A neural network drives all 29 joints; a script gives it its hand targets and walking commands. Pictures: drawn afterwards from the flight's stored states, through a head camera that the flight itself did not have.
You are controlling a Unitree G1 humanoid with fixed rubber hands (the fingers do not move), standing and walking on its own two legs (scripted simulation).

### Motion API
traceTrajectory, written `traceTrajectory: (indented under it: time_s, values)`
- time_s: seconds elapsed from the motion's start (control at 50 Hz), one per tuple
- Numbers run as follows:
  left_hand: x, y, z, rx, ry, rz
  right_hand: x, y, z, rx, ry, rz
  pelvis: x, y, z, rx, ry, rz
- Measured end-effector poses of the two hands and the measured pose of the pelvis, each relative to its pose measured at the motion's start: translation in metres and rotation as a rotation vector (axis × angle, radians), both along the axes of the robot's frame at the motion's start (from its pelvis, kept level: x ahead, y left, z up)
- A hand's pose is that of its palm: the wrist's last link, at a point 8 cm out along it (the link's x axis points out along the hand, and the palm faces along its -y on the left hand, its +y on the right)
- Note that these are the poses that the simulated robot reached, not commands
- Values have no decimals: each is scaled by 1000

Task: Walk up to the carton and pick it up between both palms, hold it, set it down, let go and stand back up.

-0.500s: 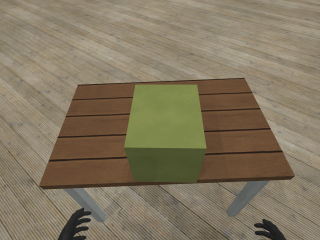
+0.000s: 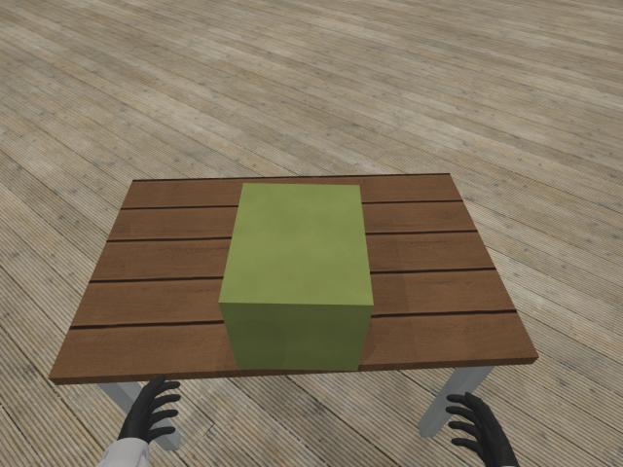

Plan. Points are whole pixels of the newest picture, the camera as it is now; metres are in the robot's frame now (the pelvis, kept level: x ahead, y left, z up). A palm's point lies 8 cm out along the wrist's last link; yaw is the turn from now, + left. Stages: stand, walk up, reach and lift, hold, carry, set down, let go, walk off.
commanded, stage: reach and lift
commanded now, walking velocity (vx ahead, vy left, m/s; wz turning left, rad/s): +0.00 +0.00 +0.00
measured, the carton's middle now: (299, 275) +0.44 +0.06 -0.07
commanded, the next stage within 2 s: none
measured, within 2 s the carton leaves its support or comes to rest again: neither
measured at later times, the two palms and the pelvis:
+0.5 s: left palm (132, 413) +0.19 +0.26 -0.04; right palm (463, 416) +0.20 -0.17 -0.05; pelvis +0.02 +0.02 +0.00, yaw +0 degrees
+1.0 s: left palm (147, 370) +0.24 +0.26 -0.02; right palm (445, 370) +0.25 -0.15 -0.02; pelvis +0.02 +0.03 +0.00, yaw +0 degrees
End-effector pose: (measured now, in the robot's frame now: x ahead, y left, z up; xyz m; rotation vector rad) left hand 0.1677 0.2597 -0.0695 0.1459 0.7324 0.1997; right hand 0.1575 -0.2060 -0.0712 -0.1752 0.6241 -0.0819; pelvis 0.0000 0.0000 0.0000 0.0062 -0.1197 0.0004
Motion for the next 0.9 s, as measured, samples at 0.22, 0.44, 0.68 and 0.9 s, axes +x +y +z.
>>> traceTrajectory:
  time_s: [0.22,0.44,0.68,0.9]
  values:
    - [0,4,9,-24,-102,-6,22,24,11,58,-101,-2,11,6,3,-5,15,1]
    - [20,5,24,-38,-267,-41,40,36,18,99,-204,-24,22,18,2,-18,22,0]
    - [31,0,28,-68,-384,-51,55,48,29,125,-306,-13,25,26,-2,-26,22,3]
    - [55,-4,38,-82,-461,-61,79,58,40,148,-383,-2,24,29,-4,-27,32,7]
